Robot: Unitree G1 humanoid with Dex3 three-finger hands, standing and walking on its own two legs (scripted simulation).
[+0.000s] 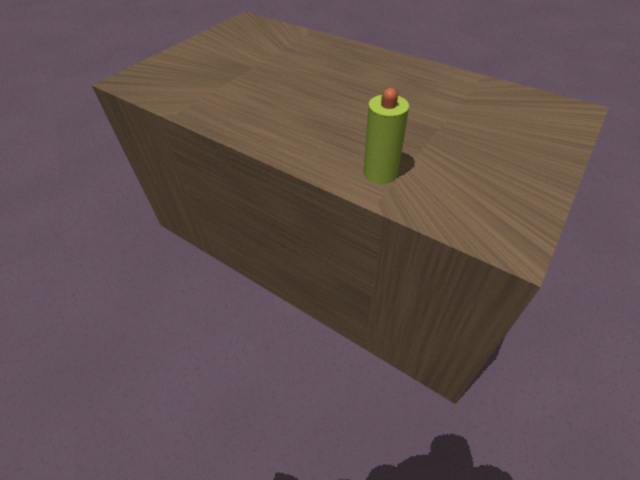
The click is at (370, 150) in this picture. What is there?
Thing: necked bottle
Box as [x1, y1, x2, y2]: [363, 88, 408, 183]
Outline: 393,88 385,89 381,95 375,96 369,101 363,172 366,178 376,183 386,183 392,181 396,177 398,170 408,110 408,103 403,98 398,96
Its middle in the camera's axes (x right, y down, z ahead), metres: +0.14 -0.22 +0.84
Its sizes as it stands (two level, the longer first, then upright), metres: 0.081 0.081 0.212
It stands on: a support 0.65 m high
